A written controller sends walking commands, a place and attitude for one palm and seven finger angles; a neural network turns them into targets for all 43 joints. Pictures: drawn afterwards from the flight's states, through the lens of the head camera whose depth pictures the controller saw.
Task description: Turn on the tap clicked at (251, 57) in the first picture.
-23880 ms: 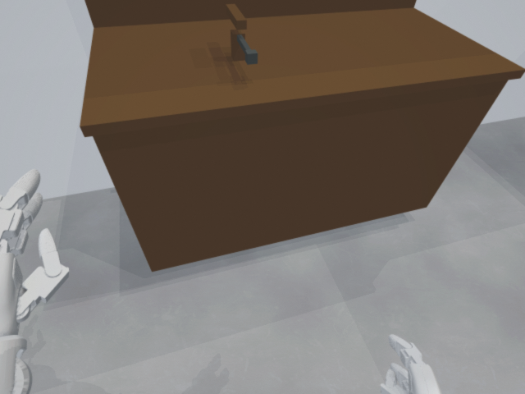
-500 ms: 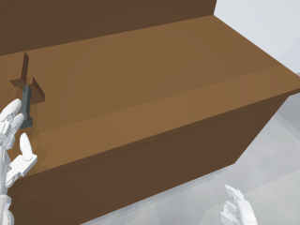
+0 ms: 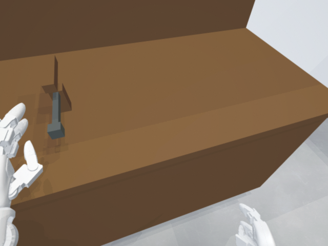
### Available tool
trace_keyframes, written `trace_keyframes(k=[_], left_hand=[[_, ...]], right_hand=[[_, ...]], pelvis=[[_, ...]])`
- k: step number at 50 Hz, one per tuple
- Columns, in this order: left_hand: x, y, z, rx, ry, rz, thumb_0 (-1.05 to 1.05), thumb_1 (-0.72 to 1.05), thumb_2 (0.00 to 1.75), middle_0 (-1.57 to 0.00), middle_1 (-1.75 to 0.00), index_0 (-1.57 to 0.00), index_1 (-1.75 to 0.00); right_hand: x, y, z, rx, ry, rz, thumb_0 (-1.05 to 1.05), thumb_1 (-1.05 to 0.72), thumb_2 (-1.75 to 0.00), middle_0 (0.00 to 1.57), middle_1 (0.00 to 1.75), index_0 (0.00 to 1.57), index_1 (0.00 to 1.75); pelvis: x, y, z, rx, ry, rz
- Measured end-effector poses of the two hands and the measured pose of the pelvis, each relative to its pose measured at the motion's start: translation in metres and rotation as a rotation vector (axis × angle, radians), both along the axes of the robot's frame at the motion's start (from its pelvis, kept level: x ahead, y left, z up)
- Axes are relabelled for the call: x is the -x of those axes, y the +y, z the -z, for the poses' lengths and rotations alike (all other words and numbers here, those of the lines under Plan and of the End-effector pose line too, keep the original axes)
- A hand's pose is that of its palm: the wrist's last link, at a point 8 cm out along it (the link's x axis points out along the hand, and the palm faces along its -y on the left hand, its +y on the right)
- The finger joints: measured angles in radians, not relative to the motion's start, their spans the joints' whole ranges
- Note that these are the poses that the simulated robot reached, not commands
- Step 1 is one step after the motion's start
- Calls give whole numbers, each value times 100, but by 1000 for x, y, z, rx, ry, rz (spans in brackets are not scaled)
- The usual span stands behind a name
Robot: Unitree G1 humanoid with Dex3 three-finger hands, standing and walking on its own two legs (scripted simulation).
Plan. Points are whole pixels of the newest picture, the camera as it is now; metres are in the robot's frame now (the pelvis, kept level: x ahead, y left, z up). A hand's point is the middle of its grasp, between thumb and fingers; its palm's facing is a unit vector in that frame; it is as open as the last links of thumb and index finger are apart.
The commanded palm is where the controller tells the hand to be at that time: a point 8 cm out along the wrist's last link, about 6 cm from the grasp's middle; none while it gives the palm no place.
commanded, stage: come to a stop and stand still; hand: left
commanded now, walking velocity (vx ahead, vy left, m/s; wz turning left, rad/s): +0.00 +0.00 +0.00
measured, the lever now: (56, 130) +0.33 +0.29 +0.10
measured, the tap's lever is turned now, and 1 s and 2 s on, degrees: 0 0 0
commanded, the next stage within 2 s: look again from close up in 0.40 s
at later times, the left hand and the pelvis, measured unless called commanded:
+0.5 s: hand (24, 161) +0.22 +0.28 +0.16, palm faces +0.38 -0.85 -0.36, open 7.4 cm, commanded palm +0.17 +0.31 +0.17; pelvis +0.01 +0.03 +0.00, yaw +0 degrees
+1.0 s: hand (30, 157) +0.23 +0.26 +0.16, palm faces +0.37 -0.85 -0.38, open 7.4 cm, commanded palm +0.16 +0.29 +0.17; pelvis +0.00 +0.01 -0.01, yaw -2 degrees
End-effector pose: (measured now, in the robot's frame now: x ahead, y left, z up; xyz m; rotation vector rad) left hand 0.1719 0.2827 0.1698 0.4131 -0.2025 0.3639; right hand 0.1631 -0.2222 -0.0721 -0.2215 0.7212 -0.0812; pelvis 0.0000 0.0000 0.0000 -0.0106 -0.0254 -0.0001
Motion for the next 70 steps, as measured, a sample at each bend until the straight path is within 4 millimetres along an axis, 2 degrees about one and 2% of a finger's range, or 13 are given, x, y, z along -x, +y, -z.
trace_keyframes(k=[13, 25, 28, 31, 34, 38, 44, 50, 53, 56, 63, 67, 70], left_hand=[[-9, 25, 0, -5, 3, 12, 1, 89, 90, -21, -30, -21, -30], [-9, 32, 1, -1, 6, -1, 1, 89, 90, -21, -30, -21, -30], [-25, 58, -27, -213, -96, -28, 1, 88, 90, -22, -30, -22, -30], [-37, 76, -49, -210, -211, -92, 1, 88, 90, -22, -30, -22, -30], [-39, 51, -42, -147, -206, -21, 1, 89, 90, -21, -30, -21, -30], [-34, 8, -8, -90, -68, 142, 1, 90, 90, -20, -30, -21, -30], [-25, 13, 15, -73, 28, 122, 1, 88, 90, -22, -30, -22, -30], [-15, 22, -5, -70, -88, 53, 1, 88, 90, -22, -30, -22, -30], [-21, 39, -39, -224, -212, 29, 1, 88, 90, -22, -30, -22, -30], [-25, 51, -57, -212, -287, -19, 1, 88, 90, -22, -30, -22, -30], [-10, 12, -6, -104, -40, 113, 1, 89, 90, -21, -30, -21, -30], [-1, 15, 21, -44, 40, 95, 1, 89, 90, -22, -30, -22, -30], [1, 23, 20, -24, 5, 53, 1, 88, 90, -22, -30, -22, -30]], right_hand=[[-15, 31, 0, -7, 1, -11, 1, -90, -90, 21, 30, 20, 30], [-23, 40, 0, -10, 0, -20, 1, -90, -90, 21, 30, 20, 30], [-20, 41, 6, 7, 14, -82, 1, -90, -90, 21, 30, 20, 30], [-14, 39, 10, -25, 29, -104, 1, -90, -90, 21, 30, 20, 30], [-7, 34, 8, -75, -6, -58, 1, -90, -90, 21, 30, 20, 30], [6, 23, 5, -69, -20, 17, 1, -90, -90, 21, 30, 21, 30], [22, 7, 4, -2, 19, 45, 1, -90, -90, 21, 30, 20, 30], [19, 2, 3, 25, 13, 12, 1, -90, -90, 20, 30, 20, 30], [17, 6, 3, 43, 8, -41, 1, -90, -90, 20, 30, 20, 30], [15, 10, 6, -4, -16, -43, 1, -90, -90, 20, 30, 20, 30], [26, 19, 5, -81, -65, 50, 1, -90, -90, 21, 30, 20, 30], [36, 20, 4, -37, -24, 35, 1, -90, -90, 21, 30, 20, 30], [40, 20, 5, -3, 2, 5, 1, -90, -90, 21, 30, 20, 30]], pelvis=[[-7, 26, 0, 5, 3, 0], [-9, 32, 1, 5, 4, -2], [-1, 25, 5, 5, 14, -26], [4, 21, 8, -3, 13, -6], [2, 24, 8, -2, 11, 23], [-1, 24, 7, -4, 6, 41], [1, 16, 7, 1, -1, 33], [3, 15, 7, 8, -7, 27], [11, 12, 8, 2, -8, 11], [17, 15, 9, -7, -11, 24], [18, 22, 7, -11, -16, 59], [20, 20, 7, -4, -16, 51], [21, 20, 7, 2, -20, 42]])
